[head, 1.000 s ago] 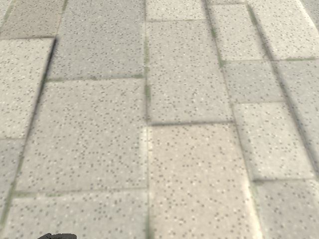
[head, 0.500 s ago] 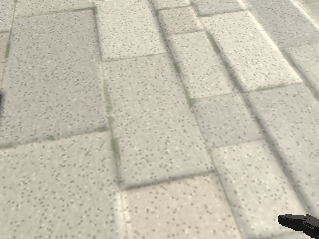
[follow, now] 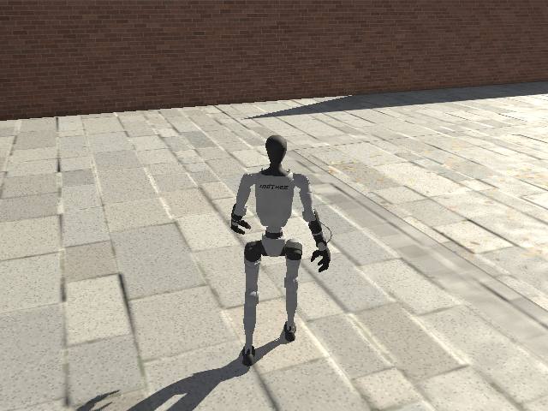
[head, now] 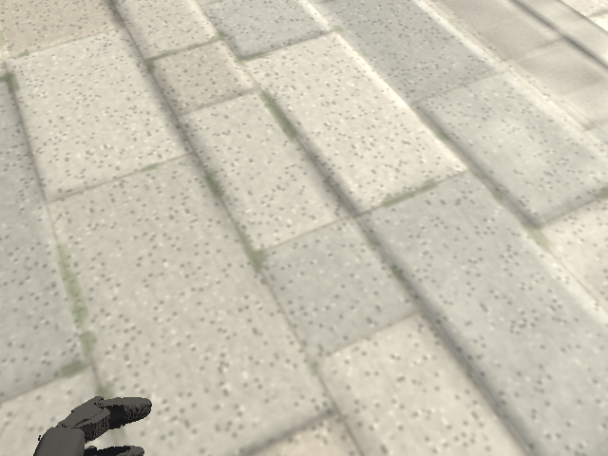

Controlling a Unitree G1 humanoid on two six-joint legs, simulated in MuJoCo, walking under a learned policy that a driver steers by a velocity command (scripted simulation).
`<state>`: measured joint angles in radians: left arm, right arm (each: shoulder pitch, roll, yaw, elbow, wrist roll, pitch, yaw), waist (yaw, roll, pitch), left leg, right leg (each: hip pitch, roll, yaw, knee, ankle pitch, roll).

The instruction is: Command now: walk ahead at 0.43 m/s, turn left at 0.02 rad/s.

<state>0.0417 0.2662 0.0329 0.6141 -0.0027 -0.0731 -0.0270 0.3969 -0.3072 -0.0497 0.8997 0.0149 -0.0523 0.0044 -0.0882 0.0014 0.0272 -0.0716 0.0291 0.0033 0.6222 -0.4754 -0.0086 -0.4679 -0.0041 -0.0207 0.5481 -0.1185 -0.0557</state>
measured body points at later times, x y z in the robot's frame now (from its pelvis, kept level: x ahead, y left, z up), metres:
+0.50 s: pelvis +0.16 +0.02 +0.00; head +0.20 +0.04 +0.45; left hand +0.22 +0.32 -0.12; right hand +0.38 -0.21 -0.09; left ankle +0.21 +0.12 -0.73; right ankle +0.10 -0.11 -0.69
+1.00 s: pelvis +0.20 -0.02 +0.01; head +0.24 -0.02 +0.46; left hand +0.16 +0.29 -0.08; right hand +0.49 -0.19 -0.08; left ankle +0.15 +0.10 -0.66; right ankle +0.27 -0.11 -0.72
